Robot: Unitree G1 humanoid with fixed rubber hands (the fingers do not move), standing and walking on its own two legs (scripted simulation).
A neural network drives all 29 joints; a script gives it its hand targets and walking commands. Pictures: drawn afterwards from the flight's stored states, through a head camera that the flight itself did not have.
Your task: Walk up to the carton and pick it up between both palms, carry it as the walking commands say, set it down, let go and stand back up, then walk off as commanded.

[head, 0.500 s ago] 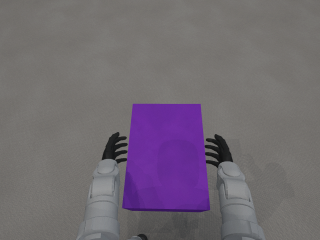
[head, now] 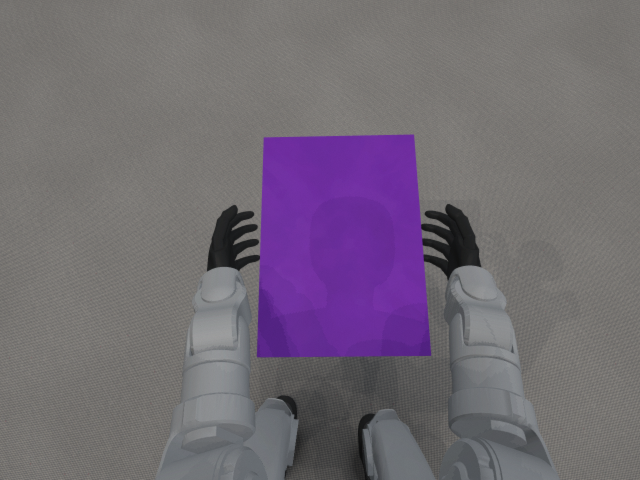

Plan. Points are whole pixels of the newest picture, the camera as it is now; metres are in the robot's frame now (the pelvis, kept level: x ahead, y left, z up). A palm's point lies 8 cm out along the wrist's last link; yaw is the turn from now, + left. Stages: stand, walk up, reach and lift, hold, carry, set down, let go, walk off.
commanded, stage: set down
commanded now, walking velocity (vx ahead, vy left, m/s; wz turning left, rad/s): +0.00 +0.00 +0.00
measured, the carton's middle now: (339, 250) +0.43 +0.00 -0.14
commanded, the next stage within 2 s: none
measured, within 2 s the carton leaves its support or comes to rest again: neither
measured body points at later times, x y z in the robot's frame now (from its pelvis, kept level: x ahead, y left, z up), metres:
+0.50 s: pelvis -0.01 -0.01 -0.08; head +0.21 -0.01 +0.31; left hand +0.42 +0.14 -0.15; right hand +0.43 -0.16 -0.15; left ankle +0.08 +0.12 -0.66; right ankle +0.04 -0.13 -0.66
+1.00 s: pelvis -0.03 -0.01 -0.15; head +0.23 -0.01 +0.22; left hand +0.44 +0.14 -0.24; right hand +0.45 -0.16 -0.24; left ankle +0.08 +0.12 -0.66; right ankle +0.04 -0.13 -0.66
